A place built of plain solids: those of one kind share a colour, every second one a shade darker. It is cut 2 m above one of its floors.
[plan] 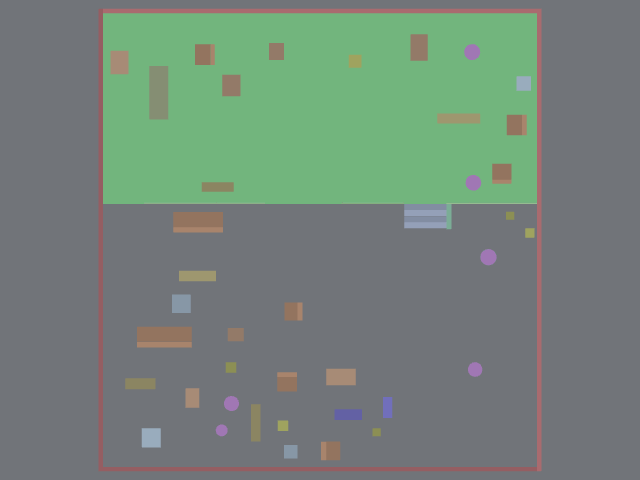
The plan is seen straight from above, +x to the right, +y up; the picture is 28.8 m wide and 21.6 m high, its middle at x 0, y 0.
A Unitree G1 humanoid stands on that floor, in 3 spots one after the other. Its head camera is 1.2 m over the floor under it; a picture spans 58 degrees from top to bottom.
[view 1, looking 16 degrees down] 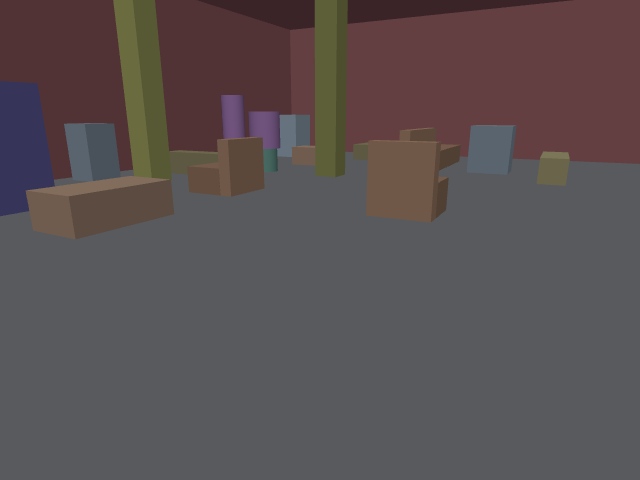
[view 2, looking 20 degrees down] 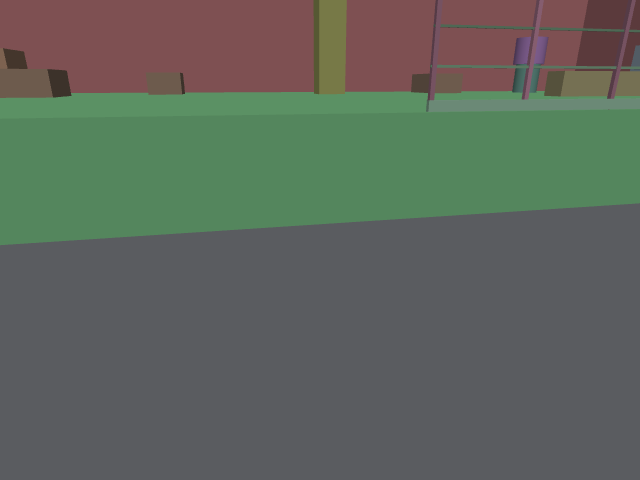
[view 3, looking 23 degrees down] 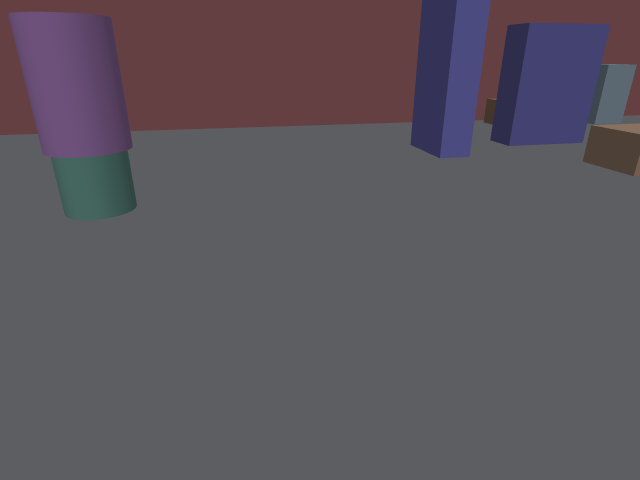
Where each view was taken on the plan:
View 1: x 4.16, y -1.64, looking -152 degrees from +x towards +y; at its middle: ground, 4.35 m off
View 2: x -0.77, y -2.01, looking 78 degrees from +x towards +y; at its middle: ground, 3.51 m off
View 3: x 5.89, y -2.01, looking -102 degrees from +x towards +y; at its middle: ground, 3.07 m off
